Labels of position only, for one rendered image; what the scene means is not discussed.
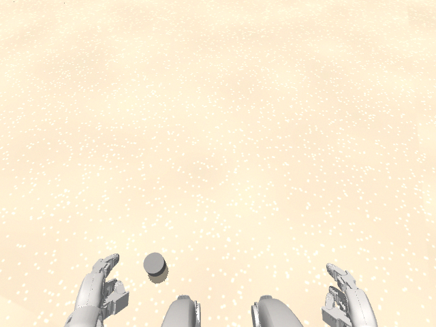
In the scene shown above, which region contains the tin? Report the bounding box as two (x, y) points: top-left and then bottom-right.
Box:
(143, 253), (166, 277)

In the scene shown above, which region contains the left robot arm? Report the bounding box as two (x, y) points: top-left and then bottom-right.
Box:
(64, 306), (104, 327)

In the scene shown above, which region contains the right robot hand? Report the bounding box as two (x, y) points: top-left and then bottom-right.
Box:
(322, 263), (378, 327)

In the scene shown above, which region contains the left robot hand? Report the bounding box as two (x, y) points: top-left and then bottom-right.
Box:
(74, 253), (129, 320)

